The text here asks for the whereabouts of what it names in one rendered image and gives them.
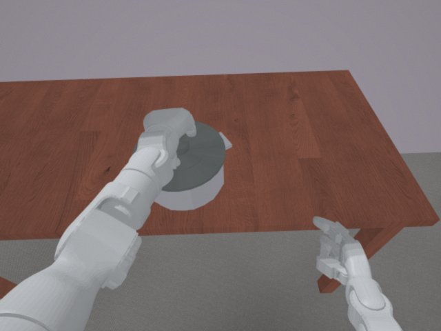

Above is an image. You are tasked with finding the robot right hand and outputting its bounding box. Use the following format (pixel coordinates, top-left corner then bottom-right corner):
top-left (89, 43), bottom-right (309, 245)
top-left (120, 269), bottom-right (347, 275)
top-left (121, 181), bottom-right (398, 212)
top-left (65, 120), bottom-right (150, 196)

top-left (313, 217), bottom-right (372, 289)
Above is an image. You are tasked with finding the knob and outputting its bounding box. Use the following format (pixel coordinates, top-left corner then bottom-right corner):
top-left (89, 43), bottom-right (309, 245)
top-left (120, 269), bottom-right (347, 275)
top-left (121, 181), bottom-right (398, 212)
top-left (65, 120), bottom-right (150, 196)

top-left (176, 134), bottom-right (189, 156)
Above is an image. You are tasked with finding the robot left upper arm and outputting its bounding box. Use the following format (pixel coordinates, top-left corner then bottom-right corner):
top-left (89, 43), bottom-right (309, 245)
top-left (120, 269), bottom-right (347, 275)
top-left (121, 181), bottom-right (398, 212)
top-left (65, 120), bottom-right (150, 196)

top-left (0, 208), bottom-right (142, 331)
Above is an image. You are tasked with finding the left robot forearm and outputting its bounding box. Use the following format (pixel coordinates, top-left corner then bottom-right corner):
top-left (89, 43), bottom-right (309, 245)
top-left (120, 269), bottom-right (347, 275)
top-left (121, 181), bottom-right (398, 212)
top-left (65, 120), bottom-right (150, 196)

top-left (54, 123), bottom-right (179, 260)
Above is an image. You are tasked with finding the right robot forearm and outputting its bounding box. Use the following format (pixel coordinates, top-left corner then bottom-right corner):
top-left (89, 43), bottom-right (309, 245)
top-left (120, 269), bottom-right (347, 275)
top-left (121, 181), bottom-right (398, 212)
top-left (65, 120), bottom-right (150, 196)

top-left (345, 277), bottom-right (403, 331)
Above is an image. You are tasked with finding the pot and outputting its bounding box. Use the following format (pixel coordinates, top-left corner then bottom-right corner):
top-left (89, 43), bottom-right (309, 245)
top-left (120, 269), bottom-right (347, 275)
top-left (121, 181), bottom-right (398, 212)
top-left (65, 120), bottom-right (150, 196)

top-left (154, 132), bottom-right (232, 210)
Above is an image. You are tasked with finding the lid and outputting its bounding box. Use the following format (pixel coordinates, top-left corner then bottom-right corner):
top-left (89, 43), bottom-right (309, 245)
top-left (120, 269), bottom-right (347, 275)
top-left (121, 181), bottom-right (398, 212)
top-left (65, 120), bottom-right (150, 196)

top-left (132, 121), bottom-right (225, 192)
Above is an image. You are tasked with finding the robot left hand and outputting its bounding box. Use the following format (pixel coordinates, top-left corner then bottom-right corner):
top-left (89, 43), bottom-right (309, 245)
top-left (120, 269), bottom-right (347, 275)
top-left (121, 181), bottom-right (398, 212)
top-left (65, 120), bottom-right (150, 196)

top-left (143, 108), bottom-right (196, 169)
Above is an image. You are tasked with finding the table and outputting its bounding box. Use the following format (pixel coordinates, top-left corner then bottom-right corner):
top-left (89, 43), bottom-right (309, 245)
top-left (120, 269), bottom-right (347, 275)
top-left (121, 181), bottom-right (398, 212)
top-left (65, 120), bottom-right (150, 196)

top-left (0, 70), bottom-right (440, 299)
